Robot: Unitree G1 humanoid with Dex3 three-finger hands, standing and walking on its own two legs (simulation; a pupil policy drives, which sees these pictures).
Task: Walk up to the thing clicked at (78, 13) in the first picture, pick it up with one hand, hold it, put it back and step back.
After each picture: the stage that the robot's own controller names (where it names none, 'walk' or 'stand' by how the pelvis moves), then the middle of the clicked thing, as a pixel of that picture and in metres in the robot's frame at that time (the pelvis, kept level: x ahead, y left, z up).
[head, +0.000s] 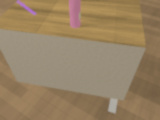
stand; (74, 8) +0.97 +0.06 -0.01
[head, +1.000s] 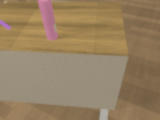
walk; (48, 20) +0.83 +0.25 +0.00
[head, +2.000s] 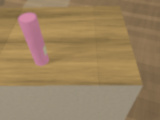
stand; (35, 42) +0.57 +0.23 +0.02
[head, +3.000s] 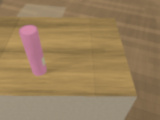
stand; (34, 52) +0.55 +0.23 -0.01
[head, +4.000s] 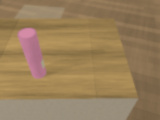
stand; (33, 55) +0.54 +0.24 -0.01
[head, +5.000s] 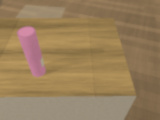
stand; (33, 54) +0.55 +0.24 -0.02
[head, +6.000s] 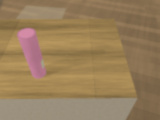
stand; (33, 55) +0.54 +0.24 -0.02
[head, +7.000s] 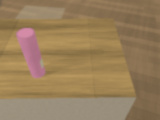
stand; (32, 55) +0.54 +0.24 -0.02
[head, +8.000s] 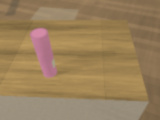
rise first; (45, 55) +0.55 +0.22 -0.01
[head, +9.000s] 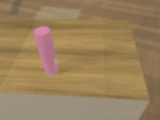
go down; (47, 53) +0.56 +0.21 -0.01
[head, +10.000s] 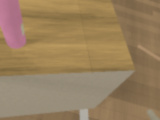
go down; (9, 16) +0.56 +0.20 +0.06
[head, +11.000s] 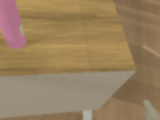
close in; (8, 17) +0.56 +0.20 +0.06
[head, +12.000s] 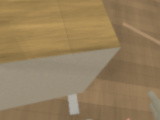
close; out of the picture +0.58 +0.23 +0.11
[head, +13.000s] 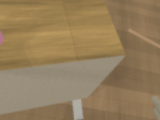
lift; out of the picture +0.53 +0.22 +0.10
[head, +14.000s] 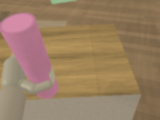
lift; (36, 63) +0.31 +0.13 +0.22
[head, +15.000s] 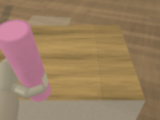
hold; (29, 68) +0.31 +0.16 +0.19
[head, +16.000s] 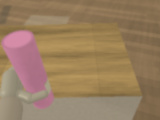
hold; (33, 75) +0.32 +0.15 +0.16
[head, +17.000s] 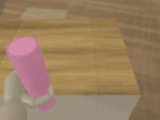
crouch; (36, 79) +0.31 +0.14 +0.13
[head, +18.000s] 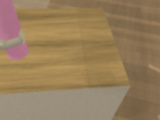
crouch; (5, 23) +0.46 +0.20 +0.20
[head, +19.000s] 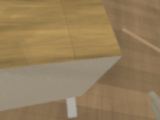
lower; out of the picture +0.53 +0.21 +0.09
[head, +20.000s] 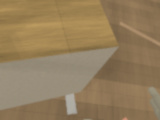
lower; out of the picture +0.55 +0.22 +0.11
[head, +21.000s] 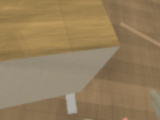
lower; out of the picture +0.56 +0.21 +0.11
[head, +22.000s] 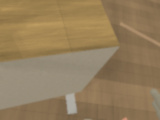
lower; out of the picture +0.55 +0.22 +0.11
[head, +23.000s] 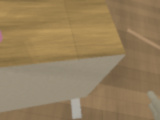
draw back; out of the picture +0.54 +0.21 +0.10
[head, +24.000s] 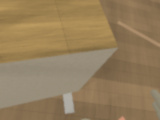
withdraw; out of the picture +0.55 +0.22 +0.11
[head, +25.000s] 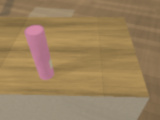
sink last; (41, 55) +0.52 +0.21 +0.04
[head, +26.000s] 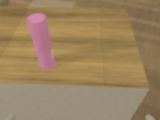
stand; (42, 44) +0.54 +0.20 +0.05
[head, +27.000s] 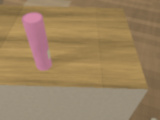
stand; (39, 44) +0.53 +0.20 +0.05
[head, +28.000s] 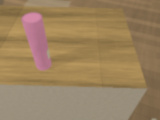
stand; (38, 44) +0.54 +0.20 +0.05
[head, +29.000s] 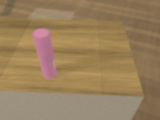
stand; (45, 55) +0.55 +0.19 -0.01
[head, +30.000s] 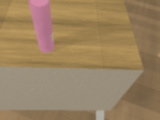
walk; (43, 27) +0.59 +0.16 +0.00
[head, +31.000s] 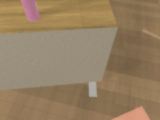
walk; out of the picture +0.79 +0.30 +0.02
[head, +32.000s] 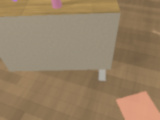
stand; out of the picture +1.12 +0.24 +0.01
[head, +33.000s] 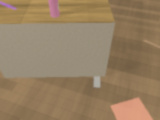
stand; out of the picture +1.14 +0.23 -0.02
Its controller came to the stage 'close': yes
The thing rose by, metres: 0.20
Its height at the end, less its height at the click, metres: +0.00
